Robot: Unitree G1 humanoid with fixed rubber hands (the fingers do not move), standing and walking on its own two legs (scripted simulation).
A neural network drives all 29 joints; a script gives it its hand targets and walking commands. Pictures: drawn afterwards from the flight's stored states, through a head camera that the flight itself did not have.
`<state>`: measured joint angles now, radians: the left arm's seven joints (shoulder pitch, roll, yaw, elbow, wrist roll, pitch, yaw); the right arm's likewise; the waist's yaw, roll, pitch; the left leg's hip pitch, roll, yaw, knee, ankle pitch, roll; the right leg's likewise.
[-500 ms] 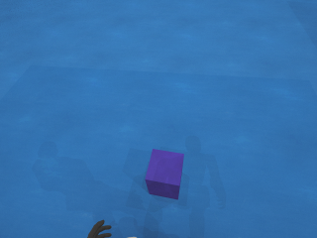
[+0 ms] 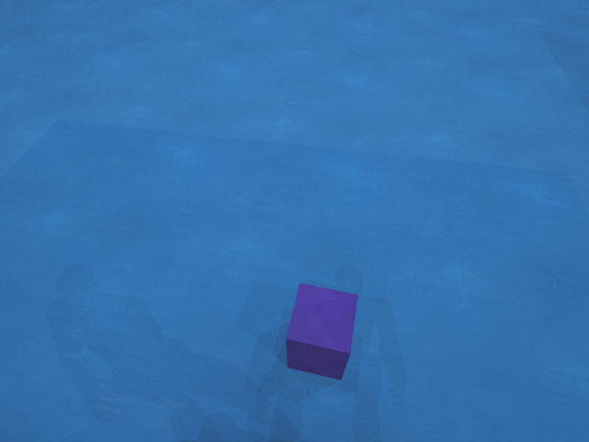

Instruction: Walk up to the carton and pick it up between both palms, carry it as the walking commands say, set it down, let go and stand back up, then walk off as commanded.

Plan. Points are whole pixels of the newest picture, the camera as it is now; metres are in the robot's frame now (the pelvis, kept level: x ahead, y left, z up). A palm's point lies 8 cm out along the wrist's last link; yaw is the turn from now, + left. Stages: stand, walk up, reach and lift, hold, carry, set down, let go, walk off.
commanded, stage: stand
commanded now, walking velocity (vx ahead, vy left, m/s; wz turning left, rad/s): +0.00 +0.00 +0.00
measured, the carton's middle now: (321, 332) +0.51 -0.06 -0.65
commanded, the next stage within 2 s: none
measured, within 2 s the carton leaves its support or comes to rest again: neither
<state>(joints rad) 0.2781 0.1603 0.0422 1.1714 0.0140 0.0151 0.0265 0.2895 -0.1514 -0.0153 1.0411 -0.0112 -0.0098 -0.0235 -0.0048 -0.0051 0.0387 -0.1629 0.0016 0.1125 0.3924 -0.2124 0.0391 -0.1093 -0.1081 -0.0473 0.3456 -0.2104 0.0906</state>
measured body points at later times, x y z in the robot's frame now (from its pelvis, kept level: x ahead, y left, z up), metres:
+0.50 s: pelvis +0.00 -0.02 +0.00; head +0.01 -0.02 +0.45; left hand -0.02 +0.19 -0.17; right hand -0.01 -0.23 -0.17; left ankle +0.00 +0.09 -0.74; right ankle -0.02 -0.17 -0.74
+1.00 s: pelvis -0.02 -0.02 +0.00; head -0.01 -0.02 +0.45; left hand -0.05 +0.17 -0.17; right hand -0.04 -0.23 -0.17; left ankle +0.00 +0.09 -0.74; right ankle -0.02 -0.17 -0.74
